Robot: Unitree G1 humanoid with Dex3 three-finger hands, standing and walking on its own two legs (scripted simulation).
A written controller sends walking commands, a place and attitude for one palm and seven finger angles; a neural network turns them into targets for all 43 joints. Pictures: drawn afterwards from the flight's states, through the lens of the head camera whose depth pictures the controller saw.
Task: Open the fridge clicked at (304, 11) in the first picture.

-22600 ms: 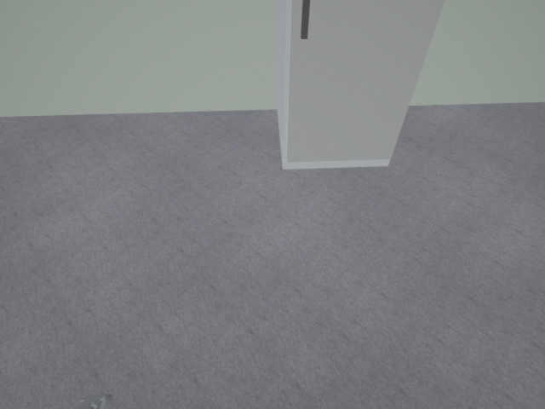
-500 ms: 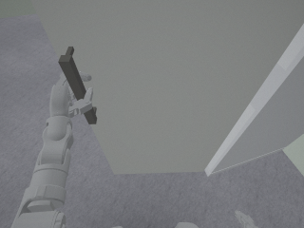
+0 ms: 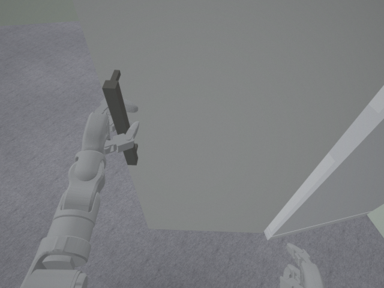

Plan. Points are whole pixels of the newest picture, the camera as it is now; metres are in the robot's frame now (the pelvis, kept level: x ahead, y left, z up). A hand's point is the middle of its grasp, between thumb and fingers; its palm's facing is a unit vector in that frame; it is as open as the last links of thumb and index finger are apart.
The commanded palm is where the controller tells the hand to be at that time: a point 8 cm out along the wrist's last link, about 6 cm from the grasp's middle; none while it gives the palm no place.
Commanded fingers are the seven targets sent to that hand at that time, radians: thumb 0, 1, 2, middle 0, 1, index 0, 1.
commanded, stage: loosen the grip on the handle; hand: left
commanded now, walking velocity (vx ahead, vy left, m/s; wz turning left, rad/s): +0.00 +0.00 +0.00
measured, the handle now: (125, 123) +0.43 +0.17 +0.10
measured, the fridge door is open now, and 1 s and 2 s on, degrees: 75 74 74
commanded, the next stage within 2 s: slip the hand off the handle in 0.52 s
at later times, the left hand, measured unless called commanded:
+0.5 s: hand (126, 138) +0.39 +0.16 +0.09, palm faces +0.09 -0.98 -0.19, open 14.1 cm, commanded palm +0.35 +0.22 +0.10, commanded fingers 0.00 -0.55 0.20 -0.25 -1.15 -0.25 -1.15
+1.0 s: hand (94, 138) +0.39 +0.23 +0.09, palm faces +0.13 -0.97 -0.18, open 14.6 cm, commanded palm +0.36 +0.28 +0.10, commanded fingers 0.00 -0.55 0.20 -0.25 -1.15 -0.25 -1.15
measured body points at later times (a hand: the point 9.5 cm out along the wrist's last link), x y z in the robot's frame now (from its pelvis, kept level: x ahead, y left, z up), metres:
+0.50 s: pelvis +0.00 -0.02 -0.01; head +0.03 -0.03 +0.44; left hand +0.38 +0.22 +0.11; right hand +0.10 -0.28 -0.12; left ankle +0.02 +0.12 -0.73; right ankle +0.03 -0.14 -0.73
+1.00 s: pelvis +0.02 +0.00 -0.02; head +0.05 +0.00 +0.43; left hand +0.37 +0.29 +0.10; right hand +0.15 -0.25 -0.12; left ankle +0.02 +0.12 -0.73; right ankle +0.03 -0.14 -0.73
